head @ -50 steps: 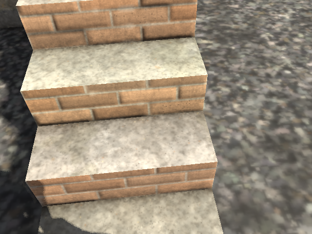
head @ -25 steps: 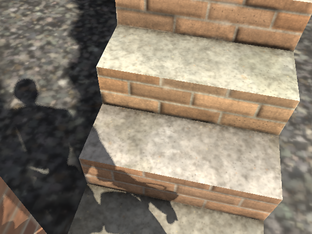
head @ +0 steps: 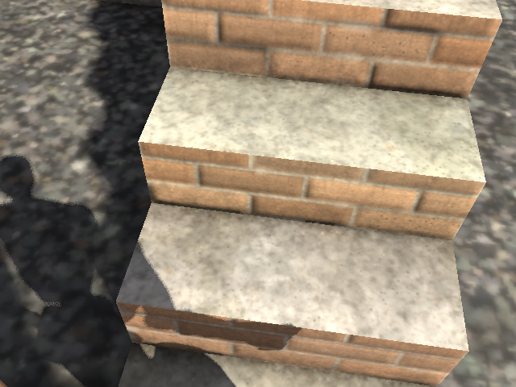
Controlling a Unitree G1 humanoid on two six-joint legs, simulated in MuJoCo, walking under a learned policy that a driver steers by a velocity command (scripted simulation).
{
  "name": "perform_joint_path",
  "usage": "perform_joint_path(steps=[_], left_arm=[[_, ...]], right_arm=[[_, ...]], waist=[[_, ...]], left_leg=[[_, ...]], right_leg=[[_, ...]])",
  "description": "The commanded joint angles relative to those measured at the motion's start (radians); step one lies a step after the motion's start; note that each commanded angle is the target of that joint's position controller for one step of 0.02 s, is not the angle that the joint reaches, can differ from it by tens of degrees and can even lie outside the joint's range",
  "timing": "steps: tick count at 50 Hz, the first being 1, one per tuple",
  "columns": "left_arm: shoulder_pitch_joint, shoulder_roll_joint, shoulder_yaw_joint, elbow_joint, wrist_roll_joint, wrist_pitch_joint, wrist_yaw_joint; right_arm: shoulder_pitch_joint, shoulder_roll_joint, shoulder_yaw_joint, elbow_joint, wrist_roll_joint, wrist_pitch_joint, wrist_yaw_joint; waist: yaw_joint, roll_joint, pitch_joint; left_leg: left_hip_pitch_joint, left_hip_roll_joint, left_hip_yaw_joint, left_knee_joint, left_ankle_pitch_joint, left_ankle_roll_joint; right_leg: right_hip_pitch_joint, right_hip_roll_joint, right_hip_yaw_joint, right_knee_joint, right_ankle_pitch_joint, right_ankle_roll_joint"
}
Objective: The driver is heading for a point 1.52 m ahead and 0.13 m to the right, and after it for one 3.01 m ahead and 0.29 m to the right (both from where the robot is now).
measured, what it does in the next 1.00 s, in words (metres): climbs: right foot, then left foot 0.19 m higher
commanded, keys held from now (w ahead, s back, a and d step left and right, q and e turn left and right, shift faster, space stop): w+e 0.40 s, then w+q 0.60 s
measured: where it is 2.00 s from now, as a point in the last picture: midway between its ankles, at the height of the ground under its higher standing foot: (320, 255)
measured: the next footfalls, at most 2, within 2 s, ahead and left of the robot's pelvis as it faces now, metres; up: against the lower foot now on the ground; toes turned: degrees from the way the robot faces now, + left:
right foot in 0.54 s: +0.10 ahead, -0.23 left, +0.00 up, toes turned -21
left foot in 1.00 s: +0.31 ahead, -0.06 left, +0.19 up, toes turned -5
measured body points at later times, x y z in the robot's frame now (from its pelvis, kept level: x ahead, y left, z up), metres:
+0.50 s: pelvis +0.06 -0.06 +0.00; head +0.09 -0.06 +0.45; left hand +0.35 +0.06 -0.07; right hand -0.04 -0.31 -0.12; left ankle +0.00 +0.09 -0.74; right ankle +0.05 -0.20 -0.67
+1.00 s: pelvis +0.16 -0.12 +0.03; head +0.21 -0.14 +0.47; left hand +0.15 +0.14 -0.10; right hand +0.41 -0.31 -0.03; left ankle +0.26 -0.06 -0.55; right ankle +0.07 -0.22 -0.73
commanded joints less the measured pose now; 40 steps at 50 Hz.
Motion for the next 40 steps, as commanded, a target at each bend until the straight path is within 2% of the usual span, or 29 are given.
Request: perform_joint_path(steps=[1,2,3,4,5,8,9,10,12,14,17,19,21,22,23,24,25,26,27,28,29,30,31,32,33,34,35,37,40], left_arm=[[0.023,0.071,0.025,-0.094,0.044,0.013,0.019],[0.009,0.057,0.031,-0.081,0.067,0.027,0.020],[0.005,0.045,0.034,-0.076,0.075,0.038,0.022],[-0.031,0.059,0.036,-0.092,0.062,0.035,0.009],[-0.037,0.046,0.034,-0.089,0.053,0.032,0.001],[-0.076,0.036,0.035,-0.113,0.048,0.036,-0.015],[-0.093,0.015,0.029,-0.126,0.059,0.049,-0.015],[-0.115,0.010,0.027,-0.141,0.062,0.057,-0.014],[-0.175,0.026,0.026,-0.162,0.074,0.068,-0.013],[-0.262,0.013,0.018,-0.199,0.079,0.073,-0.016],[-0.333,-0.007,0.007,-0.242,0.067,0.068,-0.023],[-0.329,-0.033,-0.007,-0.255,0.057,0.073,-0.015],[-0.363,-0.007,-0.008,-0.277,0.048,0.079,-0.013],[-0.383,-0.010,-0.013,-0.292,0.033,0.088,-0.017],[-0.360,0.001,-0.012,-0.275,0.021,0.081,-0.025],[-0.317,0.012,-0.006,-0.269,0.023,0.075,-0.020],[-0.228,0.011,0.002,-0.238,0.028,0.060,-0.012],[-0.112,-0.003,0.002,-0.190,0.039,0.026,-0.013],[0.019,-0.003,0.009,-0.133,0.053,-0.009,-0.015],[0.052,0.036,0.013,-0.086,0.078,-0.037,-0.020],[0.126,0.184,0.037,-0.073,0.093,-0.046,-0.015],[0.228,0.274,0.072,-0.083,0.072,-0.035,0.002],[0.122,0.261,0.070,-0.096,0.056,-0.027,-0.005],[0.008,0.187,0.047,-0.083,0.037,-0.025,-0.013],[-0.024,0.118,0.019,-0.053,0.031,-0.033,-0.018],[-0.016,0.051,-0.005,-0.031,0.027,-0.036,-0.015],[0.017,0.015,-0.018,0.014,0.033,-0.039,-0.013],[0.058,0.057,-0.009,0.070,0.048,-0.054,-0.006],[0.066,0.065,-0.014,0.109,0.043,-0.080,-0.001]], right_arm=[[0.084,-0.190,-0.061,-0.042,-0.006,0.000,-0.007],[0.040,-0.162,-0.056,-0.038,0.001,-0.002,0.000],[0.025,-0.147,-0.052,-0.034,-0.002,-0.009,0.004],[0.001,-0.126,-0.042,-0.034,-0.009,-0.026,0.003],[0.037,-0.126,-0.045,-0.022,-0.015,-0.038,0.006],[0.151,-0.150,-0.054,0.025,-0.007,-0.055,0.012],[0.212,-0.179,-0.065,0.044,0.007,-0.069,0.003],[0.232,-0.185,-0.067,0.056,0.007,-0.074,0.001],[0.255,-0.159,-0.065,0.063,0.005,-0.082,0.002],[0.275,-0.159,-0.065,0.071,-0.002,-0.086,0.004],[0.272,-0.183,-0.072,0.075,-0.018,-0.086,0.001],[0.245,-0.203,-0.083,0.069,-0.027,-0.084,0.004],[0.233,-0.185,-0.084,0.067,-0.025,-0.086,0.002],[0.210,-0.179,-0.084,0.058,-0.019,-0.085,0.005],[0.136,-0.160,-0.076,0.034,-0.020,-0.076,0.014],[0.113,-0.194,-0.085,0.023,-0.013,-0.064,0.015],[0.128,-0.213,-0.090,0.037,-0.002,-0.052,0.020],[0.166,-0.216,-0.088,0.063,0.016,-0.037,0.025],[0.134,-0.209,-0.089,0.060,0.047,-0.019,0.026],[0.117,-0.133,-0.070,0.029,0.057,-0.017,0.033],[0.221,0.041,-0.034,-0.006,0.055,-0.017,0.040],[0.273,-0.001,-0.052,0.022,0.072,-0.004,0.017],[0.194,0.001,-0.062,0.004,0.046,0.008,0.001],[0.092,-0.004,-0.070,-0.030,0.025,0.009,-0.005],[0.037,0.012,-0.067,-0.052,0.012,0.012,-0.006],[0.042,0.022,-0.066,-0.067,0.006,0.022,0.001],[0.026,0.049,-0.056,-0.092,0.006,0.032,0.013],[-0.061,0.106,-0.027,-0.152,0.010,0.045,0.024],[-0.118,0.098,-0.017,-0.210,0.002,0.056,0.006]], waist=[[-0.032,0.179,-0.061],[-0.011,0.136,0.003],[-0.001,0.130,0.023],[0.013,0.072,0.066],[-0.004,0.065,0.047],[-0.032,0.089,-0.028],[-0.046,0.071,-0.042],[-0.050,0.091,-0.044],[-0.067,0.094,-0.064],[-0.095,0.130,-0.042],[-0.099,0.142,-0.013],[-0.085,0.180,-0.034],[-0.082,0.146,0.006],[-0.072,0.148,0.052],[-0.047,0.141,0.065],[-0.031,0.166,0.035],[0.004,0.151,-0.059],[0.037,0.094,-0.176],[0.122,0.075,-0.219],[0.122,0.007,-0.189],[0.032,-0.276,-0.258],[0.133,-0.166,-0.458],[0.079,-0.107,-0.344],[0.027,-0.140,-0.157],[-0.006,-0.153,-0.049],[-0.037,-0.148,-0.031],[-0.057,-0.121,-0.023],[-0.059,-0.116,0.011],[-0.101,-0.074,0.061]], left_leg=[[0.088,0.426,-0.421,-0.317,-0.024,0.184],[0.018,0.370,-0.337,-0.316,-0.133,0.187],[0.001,0.325,-0.263,-0.303,-0.114,0.175],[-0.005,0.289,-0.191,-0.300,-0.040,0.151],[0.021,0.272,-0.147,-0.279,0.091,0.145],[0.169,0.293,-0.087,-0.207,0.385,0.153],[0.202,0.310,-0.081,-0.188,0.393,0.153],[0.226,0.321,-0.078,-0.186,0.374,0.151],[0.269,0.352,-0.080,-0.181,0.227,0.140],[0.269,0.385,-0.084,-0.201,0.186,0.143],[0.245,0.421,-0.047,-0.226,0.220,0.136],[0.209,0.433,0.001,-0.263,0.165,0.128],[0.133,0.381,0.054,-0.290,0.082,0.100],[0.088,0.372,0.054,-0.326,0.007,0.101],[0.038,0.356,0.090,-0.344,0.072,0.103],[0.051,0.344,0.113,-0.279,0.306,0.103],[0.122,0.342,0.123,-0.116,0.679,0.113],[0.186,0.296,0.146,0.056,0.872,0.107],[0.139,0.230,0.153,0.245,0.810,0.073],[-0.099,0.166,0.115,0.474,0.268,0.041],[-0.452,0.019,-0.006,0.899,-0.361,-0.015],[-0.464,-0.070,-0.195,1.212,-0.253,-0.018],[-0.536,-0.042,-0.186,1.405,-0.198,-0.020],[-0.668,-0.043,-0.122,1.536,-0.189,-0.015],[-0.779,-0.056,-0.112,1.666,-0.196,-0.003],[-0.805,-0.062,-0.125,1.734,-0.185,0.014],[-0.859,-0.072,-0.129,1.802,-0.175,0.038],[-0.994,-0.100,-0.147,1.915,-0.188,0.059],[-1.132,-0.103,-0.168,2.035,-0.209,0.074]], right_leg=[[-0.258,-0.045,-0.039,0.674,-0.147,0.020],[-0.316,-0.055,-0.038,0.882,-0.093,0.022],[-0.380,-0.052,-0.046,1.052,-0.042,0.019],[-0.431,-0.075,-0.011,0.971,0.038,0.024],[-0.425,-0.058,-0.036,0.996,0.093,0.029],[-0.483,-0.042,-0.039,1.009,0.119,0.036],[-0.503,-0.039,-0.034,1.036,0.124,0.031],[-0.540,-0.044,-0.031,1.031,0.122,0.027],[-0.598,-0.064,-0.027,0.957,0.144,0.027],[-0.655,-0.076,-0.035,0.926,0.133,0.023],[-0.659,-0.119,-0.049,0.826,0.079,0.018],[-0.605,-0.151,-0.089,0.828,-0.004,0.001],[-0.508,-0.171,-0.098,0.651,-0.001,-0.006],[-0.460,-0.182,-0.076,0.508,0.029,-0.015],[-0.314,-0.174,-0.085,0.297,0.039,-0.024],[-0.203,-0.118,-0.135,0.188,-0.019,-0.034],[-0.081,-0.075,-0.143,0.100,0.007,-0.055],[0.072,-0.035,-0.180,-0.068,0.176,-0.070],[0.261,-0.027,-0.220,-0.334,0.437,-0.066],[0.432,-0.100,-0.176,-0.365,0.615,-0.023],[0.686,-0.417,0.118,-0.092,1.537,-0.059],[0.649,-0.563,0.217,-0.192,1.442,-0.196],[0.459,-0.542,0.188,-0.264,0.931,-0.217],[0.325,-0.472,0.149,-0.303,0.644,-0.177],[0.255,-0.423,0.099,-0.310,0.523,-0.140],[0.193,-0.406,0.060,-0.329,0.369,-0.109],[0.167,-0.398,0.054,-0.356,0.155,-0.087],[0.153,-0.411,0.046,-0.427,-0.066,-0.088],[0.134,-0.462,0.014,-0.493,-0.072,-0.090]])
